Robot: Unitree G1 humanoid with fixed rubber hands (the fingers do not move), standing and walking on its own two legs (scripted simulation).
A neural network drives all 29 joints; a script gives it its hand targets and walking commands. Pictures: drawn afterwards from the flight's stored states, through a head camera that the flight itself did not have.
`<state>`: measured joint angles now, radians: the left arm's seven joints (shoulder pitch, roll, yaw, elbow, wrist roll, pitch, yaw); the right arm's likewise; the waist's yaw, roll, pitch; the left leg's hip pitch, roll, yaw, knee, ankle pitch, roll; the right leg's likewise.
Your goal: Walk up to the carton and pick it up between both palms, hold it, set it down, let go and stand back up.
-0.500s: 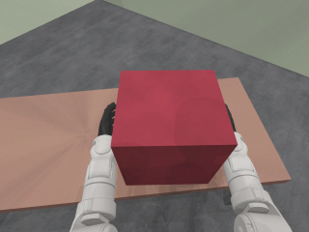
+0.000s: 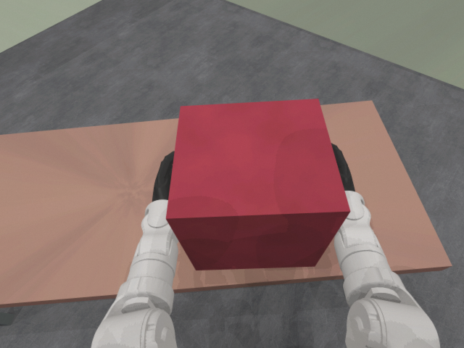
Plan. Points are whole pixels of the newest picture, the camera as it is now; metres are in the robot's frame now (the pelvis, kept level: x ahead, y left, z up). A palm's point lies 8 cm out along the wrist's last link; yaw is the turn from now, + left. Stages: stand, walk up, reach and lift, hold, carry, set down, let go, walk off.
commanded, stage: set down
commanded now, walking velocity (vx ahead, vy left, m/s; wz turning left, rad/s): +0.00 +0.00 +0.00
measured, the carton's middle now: (252, 191) +0.39 -0.02 +0.03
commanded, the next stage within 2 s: none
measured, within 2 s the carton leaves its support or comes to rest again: rests again in 1.22 s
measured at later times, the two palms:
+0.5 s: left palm (175, 206) +0.42 +0.14 -0.07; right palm (324, 192) +0.43 -0.17 -0.07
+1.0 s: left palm (180, 216) +0.41 +0.14 -0.10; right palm (324, 203) +0.42 -0.18 -0.10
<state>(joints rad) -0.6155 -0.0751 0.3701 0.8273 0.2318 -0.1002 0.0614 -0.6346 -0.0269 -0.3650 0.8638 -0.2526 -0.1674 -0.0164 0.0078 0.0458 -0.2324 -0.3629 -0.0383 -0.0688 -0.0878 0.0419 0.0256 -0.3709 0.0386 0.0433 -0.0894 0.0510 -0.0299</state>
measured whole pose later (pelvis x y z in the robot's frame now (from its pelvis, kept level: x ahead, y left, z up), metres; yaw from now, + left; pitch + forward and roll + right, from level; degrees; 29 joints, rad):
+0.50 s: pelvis +0.01 +0.00 -0.01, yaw -1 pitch +38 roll +0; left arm -0.63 -0.04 0.26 0.82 0.09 -0.21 0.14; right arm -0.70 -0.07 -0.31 0.93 -0.17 -0.31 -0.03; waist 0.01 0.00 -0.25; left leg -0.68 -0.05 -0.04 0.02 0.00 0.02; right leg -0.66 0.03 0.06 -0.06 0.06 -0.02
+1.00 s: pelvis -0.03 +0.01 -0.05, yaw -2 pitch +45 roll +0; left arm -0.77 0.04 0.08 1.06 -0.11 -0.33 0.23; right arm -0.85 -0.17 -0.23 1.18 -0.01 -0.41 -0.01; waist 0.05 0.02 -0.37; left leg -1.14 -0.05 -0.01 0.60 -0.23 0.03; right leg -1.15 0.05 0.06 0.59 -0.21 -0.01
